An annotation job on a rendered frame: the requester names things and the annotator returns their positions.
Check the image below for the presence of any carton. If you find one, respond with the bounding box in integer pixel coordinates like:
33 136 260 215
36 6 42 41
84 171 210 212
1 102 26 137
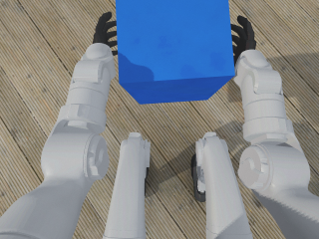
116 0 235 105

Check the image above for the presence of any right robot forearm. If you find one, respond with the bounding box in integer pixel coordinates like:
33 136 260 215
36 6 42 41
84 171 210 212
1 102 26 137
233 49 311 176

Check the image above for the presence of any robot left upper arm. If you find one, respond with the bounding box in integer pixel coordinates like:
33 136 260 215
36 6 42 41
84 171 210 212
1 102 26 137
0 132 110 239

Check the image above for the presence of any robot right shin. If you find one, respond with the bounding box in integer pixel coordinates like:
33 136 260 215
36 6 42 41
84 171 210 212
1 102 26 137
196 131 228 191

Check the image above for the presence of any robot right hand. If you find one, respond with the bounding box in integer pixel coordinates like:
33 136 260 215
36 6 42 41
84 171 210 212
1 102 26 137
230 15 257 67

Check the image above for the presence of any left robot forearm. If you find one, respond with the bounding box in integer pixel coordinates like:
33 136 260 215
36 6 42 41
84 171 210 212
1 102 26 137
41 43 116 172

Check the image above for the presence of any robot left hand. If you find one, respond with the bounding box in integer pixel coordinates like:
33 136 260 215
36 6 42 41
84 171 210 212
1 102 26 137
93 11 118 56

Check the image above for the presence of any right robot foot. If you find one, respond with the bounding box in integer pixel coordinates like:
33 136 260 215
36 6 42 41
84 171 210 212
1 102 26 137
190 154 206 202

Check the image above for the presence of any robot right upper arm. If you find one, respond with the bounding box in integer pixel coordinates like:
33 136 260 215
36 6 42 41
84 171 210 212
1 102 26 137
237 143 319 239

